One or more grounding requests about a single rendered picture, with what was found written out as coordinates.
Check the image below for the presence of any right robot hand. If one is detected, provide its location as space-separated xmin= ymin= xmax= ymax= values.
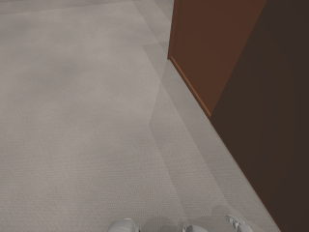
xmin=225 ymin=214 xmax=253 ymax=232

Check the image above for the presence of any wardrobe door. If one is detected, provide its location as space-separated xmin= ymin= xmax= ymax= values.
xmin=210 ymin=0 xmax=309 ymax=232
xmin=172 ymin=0 xmax=267 ymax=114

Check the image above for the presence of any left robot thigh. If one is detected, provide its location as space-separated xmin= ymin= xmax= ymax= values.
xmin=105 ymin=219 xmax=139 ymax=232

